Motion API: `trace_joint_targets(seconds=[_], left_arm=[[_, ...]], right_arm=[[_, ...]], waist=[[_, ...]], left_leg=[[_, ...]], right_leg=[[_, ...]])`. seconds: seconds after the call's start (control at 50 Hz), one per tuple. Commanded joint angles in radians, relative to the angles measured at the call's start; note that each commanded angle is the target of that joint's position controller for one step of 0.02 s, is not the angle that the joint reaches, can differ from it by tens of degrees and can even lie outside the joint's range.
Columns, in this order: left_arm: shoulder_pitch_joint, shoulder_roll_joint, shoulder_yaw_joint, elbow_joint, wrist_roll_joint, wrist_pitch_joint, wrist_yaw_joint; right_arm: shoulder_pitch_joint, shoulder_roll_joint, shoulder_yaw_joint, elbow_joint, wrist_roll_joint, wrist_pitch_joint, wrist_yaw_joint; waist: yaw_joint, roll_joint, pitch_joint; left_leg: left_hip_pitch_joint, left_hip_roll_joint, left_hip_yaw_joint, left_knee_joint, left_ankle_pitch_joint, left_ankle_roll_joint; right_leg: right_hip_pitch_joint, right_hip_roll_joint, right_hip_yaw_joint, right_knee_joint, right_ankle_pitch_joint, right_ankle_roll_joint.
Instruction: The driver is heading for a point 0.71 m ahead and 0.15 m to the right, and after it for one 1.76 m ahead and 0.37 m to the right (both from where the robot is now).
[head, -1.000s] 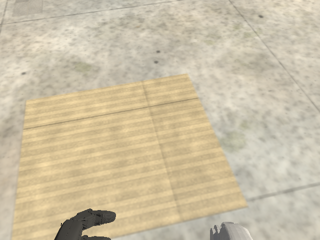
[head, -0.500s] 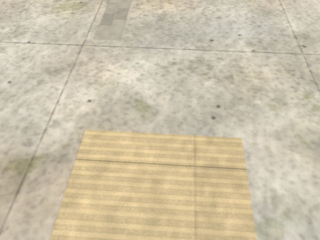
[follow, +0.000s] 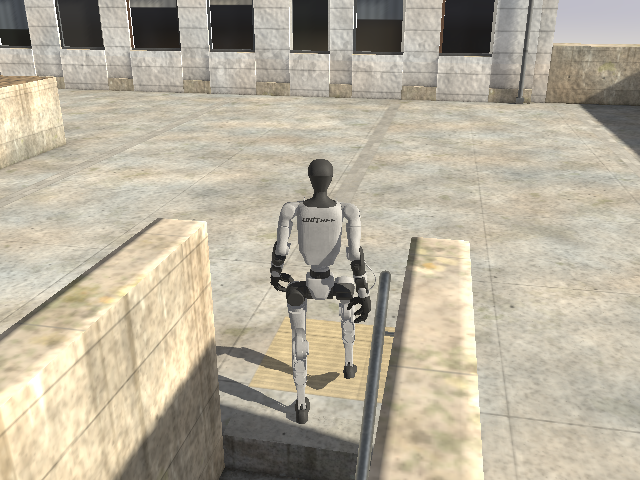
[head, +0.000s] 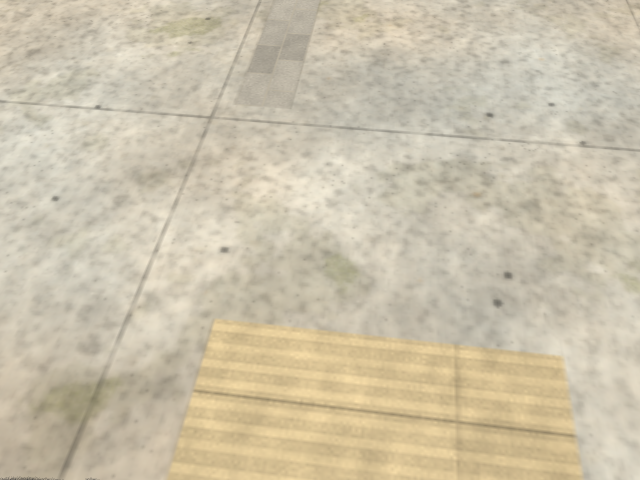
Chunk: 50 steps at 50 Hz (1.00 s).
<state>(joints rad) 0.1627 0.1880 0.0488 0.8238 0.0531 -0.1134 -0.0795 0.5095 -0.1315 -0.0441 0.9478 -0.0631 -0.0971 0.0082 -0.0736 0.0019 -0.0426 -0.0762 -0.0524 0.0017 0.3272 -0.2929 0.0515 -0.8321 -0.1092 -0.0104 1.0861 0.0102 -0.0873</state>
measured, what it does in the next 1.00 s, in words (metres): walks ahead, turning right: right foot, then left foot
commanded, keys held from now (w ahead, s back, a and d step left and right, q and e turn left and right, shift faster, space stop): w+e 0.46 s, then w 0.54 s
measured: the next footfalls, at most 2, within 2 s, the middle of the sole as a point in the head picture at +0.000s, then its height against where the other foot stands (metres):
right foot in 0.20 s outside the picture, level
left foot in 0.68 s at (308, 466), level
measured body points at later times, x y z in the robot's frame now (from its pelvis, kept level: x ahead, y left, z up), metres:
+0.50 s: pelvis +0.27 -0.06 +0.00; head +0.29 -0.07 +0.45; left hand +0.39 +0.18 -0.12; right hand +0.44 -0.35 -0.06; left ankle +0.45 +0.09 -0.67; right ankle +0.27 -0.14 -0.74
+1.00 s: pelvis +0.52 -0.07 +0.01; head +0.55 -0.07 +0.46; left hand +0.79 +0.09 -0.09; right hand +0.45 -0.33 -0.11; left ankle +0.52 +0.03 -0.74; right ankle +0.59 -0.28 -0.68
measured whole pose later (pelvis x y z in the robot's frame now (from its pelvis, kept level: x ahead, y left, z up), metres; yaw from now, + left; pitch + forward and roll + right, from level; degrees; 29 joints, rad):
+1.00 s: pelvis +0.52 -0.07 +0.01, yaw -21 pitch +3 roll +0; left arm 0.12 0.26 0.07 0.69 -0.01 -0.06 -0.01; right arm 0.38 -0.23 -0.05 0.83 0.01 -0.08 0.00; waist -0.07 -0.05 0.00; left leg -0.13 -0.04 -0.01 0.27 -0.19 0.05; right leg -0.67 -0.08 0.05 0.81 -0.09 0.00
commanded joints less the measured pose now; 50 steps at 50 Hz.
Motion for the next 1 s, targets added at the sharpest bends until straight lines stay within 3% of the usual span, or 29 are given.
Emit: trace_joint_targets(seconds=[0.02, 0.06, 0.08, 0.14, 0.16, 0.2, 0.22, 0.24, 0.26, 0.28, 0.3, 0.32, 0.34, 0.38, 0.44, 0.48, 0.54, 0.62, 0.66, 0.68, 0.7, 0.72, 0.74, 0.76, 0.78, 0.8, 0.84, 0.92, 1.0], left_arm=[[-0.117, 0.016, -0.004, -0.101, -0.017, 0.002, -0.026], [-0.127, 0.042, 0.001, -0.128, -0.023, 0.025, -0.023], [-0.121, 0.077, 0.015, -0.137, -0.020, 0.034, -0.013], [-0.129, 0.092, 0.025, -0.149, -0.022, 0.045, 0.003], [-0.141, 0.127, 0.037, -0.155, -0.111, 0.039, 0.030], [0.104, 0.170, 0.061, -0.073, -0.086, 0.042, 0.049], [0.236, 0.237, 0.083, -0.040, -0.073, 0.046, 0.065], [0.241, 0.281, 0.083, -0.051, -0.081, 0.052, 0.063], [0.241, 0.189, 0.058, -0.068, -0.077, 0.053, 0.067], [0.211, 0.164, 0.053, -0.050, -0.073, 0.050, 0.082], [0.143, 0.143, 0.043, -0.060, -0.071, 0.045, 0.089], [0.097, 0.126, 0.035, -0.057, -0.073, 0.040, 0.091], [0.066, 0.134, 0.035, -0.059, -0.066, 0.037, 0.100], [0.063, 0.124, 0.032, -0.068, -0.064, 0.034, 0.104], [0.051, 0.195, 0.053, -0.096, -0.072, 0.035, 0.109], [0.064, 0.190, 0.054, -0.104, -0.086, 0.030, 0.107], [0.124, 0.202, 0.063, -0.086, -0.090, 0.035, 0.108], [0.165, 0.194, 0.068, -0.106, -0.074, 0.050, 0.094], [0.187, 0.180, 0.064, -0.097, -0.071, 0.061, 0.091], [0.180, 0.154, 0.055, -0.113, -0.064, 0.056, 0.086], [0.156, 0.105, 0.036, -0.137, -0.062, 0.049, 0.079], [0.244, 0.069, 0.023, -0.159, -0.088, 0.031, 0.078], [0.210, 0.159, 0.036, -0.152, -0.095, 0.021, 0.079], [0.107, 0.195, 0.043, -0.164, -0.092, 0.017, 0.083], [0.064, 0.179, 0.039, -0.170, -0.075, 0.020, 0.085], [0.044, 0.166, 0.037, -0.177, -0.057, 0.020, 0.084], [0.061, 0.148, 0.040, -0.173, -0.058, 0.031, 0.082], [-0.023, 0.110, 0.025, -0.196, -0.054, 0.038, 0.079], [-0.137, 0.092, 0.013, -0.212, -0.066, 0.033, 0.064]], right_arm=[[-0.078, -0.142, -0.001, -0.077, 0.002, -0.033, 0.014], [-0.064, -0.198, -0.013, -0.042, 0.000, -0.043, 0.034], [-0.050, -0.182, -0.010, -0.024, 0.007, -0.051, 0.039], [-0.008, -0.172, -0.013, 0.021, 0.009, -0.056, 0.029], [-0.130, -0.248, -0.045, -0.038, 0.078, -0.015, -0.014], [-0.164, -0.235, -0.043, -0.071, 0.058, 0.012, -0.046], [-0.178, -0.207, -0.034, -0.110, 0.049, 0.006, -0.057], [-0.030, -0.046, 0.021, -0.135, 0.036, -0.012, -0.035], [-0.121, -0.117, 0.001, -0.153, 0.065, -0.047, -0.017], [-0.258, -0.178, -0.011, -0.212, 0.103, -0.063, -0.012], [-0.324, -0.182, -0.008, -0.245, 0.097, -0.069, -0.018], [-0.352, -0.184, -0.017, -0.261, 0.073, -0.064, -0.026], [-0.337, -0.199, -0.025, -0.264, 0.056, -0.051, -0.035], [-0.341, -0.185, -0.023, -0.292, 0.057, -0.041, -0.028], [-0.399, -0.168, -0.008, -0.308, 0.041, -0.021, -0.039], [-0.475, -0.133, 0.004, -0.317, 0.052, -0.011, -0.039], [-0.536, -0.160, -0.002, -0.326, 0.077, -0.004, -0.027], [-0.557, -0.229, -0.028, -0.338, 0.071, -0.023, 0.003], [-0.507, -0.223, -0.035, -0.330, 0.065, -0.029, 0.002], [-0.412, -0.251, -0.047, -0.305, 0.060, -0.031, -0.005], [-0.261, -0.305, -0.064, -0.281, 0.053, -0.033, -0.012], [-0.147, -0.408, -0.093, -0.236, 0.044, -0.022, -0.007], [-0.128, -0.316, -0.075, -0.232, 0.065, -0.019, -0.005], [-0.155, -0.261, -0.058, -0.240, 0.067, -0.017, -0.013], [-0.214, -0.247, -0.048, -0.255, 0.060, -0.012, -0.015], [-0.250, -0.230, -0.042, -0.250, 0.059, -0.009, -0.013], [-0.272, -0.193, -0.027, -0.250, 0.055, -0.010, -0.006], [-0.216, -0.248, -0.042, -0.211, 0.071, -0.007, -0.009], [-0.169, -0.276, -0.047, -0.182, 0.082, 0.003, -0.012]], waist=[[0.032, 0.074, 0.081], [0.039, 0.078, 0.131], [0.035, 0.080, 0.138], [0.029, 0.075, 0.136], [0.073, 0.131, 0.129], [0.194, 0.110, -0.018], [0.232, -0.013, -0.100], [0.116, -0.343, -0.243], [0.177, -0.258, -0.327], [0.183, -0.164, -0.161], [0.149, -0.034, -0.094], [0.115, 0.011, -0.042], [0.080, -0.008, -0.025], [0.058, -0.020, -0.023], [0.059, 0.005, 0.028], [0.092, -0.056, 0.033], [0.142, -0.056, 0.002], [0.160, -0.091, 0.018], [0.124, -0.111, 0.014], [0.085, -0.112, -0.032], [0.018, -0.002, -0.120], [0.041, 0.361, -0.187], [0.009, 0.260, -0.147], [-0.012, 0.135, -0.063], [0.017, 0.060, -0.031], [0.037, 0.051, 0.002], [0.073, 0.092, 0.001], [0.057, 0.084, 0.020], [0.017, 0.090, 0.040]], left_leg=[[-0.282, 0.194, 0.011, -0.180, 0.379, 0.142], [-0.095, 0.277, -0.018, -0.183, 0.482, 0.149], [0.026, 0.292, -0.009, -0.160, 0.546, 0.144], [0.199, 0.320, 0.032, -0.105, 0.781, 0.119], [0.211, 0.295, 0.070, -0.006, 1.013, 0.071], [0.118, 0.240, 0.118, 0.329, 1.133, 0.013], [-0.109, 0.177, 0.113, 0.620, 0.847, -0.017], [-0.508, -0.051, 0.033, 1.076, -0.165, -0.093], [-0.613, -0.049, -0.144, 1.214, -0.220, -0.061], [-0.712, 0.014, -0.136, 1.201, -0.130, -0.038], [-0.695, 0.066, -0.124, 1.122, -0.032, -0.026], [-0.658, 0.097, -0.116, 1.044, 0.014, -0.035], [-0.609, 0.125, -0.124, 1.001, 0.037, -0.042], [-0.588, 0.134, -0.111, 0.925, 0.035, -0.050], [-0.559, 0.139, -0.076, 0.673, 0.130, -0.106], [-0.439, 0.103, -0.055, 0.427, 0.286, -0.129], [-0.368, 0.083, -0.055, 0.292, 0.435, -0.151], [-0.387, 0.093, -0.077, 0.193, 0.285, -0.079], [-0.293, 0.071, -0.041, 0.138, 0.184, -0.035], [-0.175, 0.091, -0.061, 0.137, 0.175, -0.001], [0.026, 0.234, -0.208, 0.111, 0.167, 0.061], [0.302, 0.433, -0.647, -0.016, -0.050, 0.245], [0.320, 0.464, -0.802, -0.070, -0.276, 0.266], [0.245, 0.432, -0.691, -0.069, -0.253, 0.217], [0.164, 0.369, -0.547, -0.066, -0.127, 0.176], [0.093, 0.331, -0.468, -0.084, -0.018, 0.167], [0.001, 0.270, -0.355, -0.111, 0.140, 0.148], [-0.027, 0.251, -0.235, -0.146, 0.333, 0.171], [-0.039, 0.232, -0.156, -0.153, 0.333, 0.150]], right_leg=[[0.282, 0.036, -0.041, -0.283, 0.211, 0.019], [0.191, 0.036, 0.003, -0.394, 0.189, 0.022], [0.141, 0.038, 0.004, -0.448, 0.157, 0.019], [0.162, 0.067, -0.013, -0.501, 0.075, 0.002], [0.200, 0.113, -0.066, -0.469, -0.075, -0.033], [0.548, 0.169, -0.078, -0.489, -0.048, -0.088], [0.812, 0.069, 0.123, -0.488, 0.055, -0.126], [1.145, -0.175, 0.655, -0.626, -0.189, -0.349], [1.153, -0.197, 0.865, -0.839, -0.382, -0.363], [1.050, -0.172, 0.720, -0.864, -0.404, -0.289], [0.919, -0.139, 0.605, -0.874, -0.334, -0.247], [0.804, -0.099, 0.515, -0.887, -0.248, -0.234], [0.719, -0.066, 0.449, -0.903, -0.172, -0.231], [0.641, -0.030, 0.381, -0.922, -0.159, -0.231], [0.491, 0.003, 0.311, -0.925, -0.123, -0.207], [0.438, 0.048, 0.251, -0.902, -0.106, -0.181], [0.494, -0.001, 0.287, -0.879, -0.173, -0.165], [0.629, -0.046, 0.358, -0.742, -0.281, -0.123], [0.635, -0.026, 0.376, -0.662, -0.218, -0.103], [0.615, 0.008, 0.362, -0.572, -0.143, -0.082], [0.507, 0.081, 0.260, -0.289, -0.179, -0.042], [0.145, 0.212, 0.110, 0.025, -0.479, 0.024], [-0.039, 0.165, 0.157, 0.177, -0.550, 0.039], [-0.073, 0.131, 0.188, 0.234, -0.455, 0.035], [-0.049, 0.086, 0.152, 0.210, -0.363, 0.034], [-0.027, 0.058, 0.136, 0.150, -0.306, 0.042], [0.076, 0.026, 0.110, 0.057, -0.268, 0.057], [0.083, 0.017, 0.062, -0.149, -0.168, 0.090], [0.176, 0.040, 0.038, -0.398, -0.006, 0.092]])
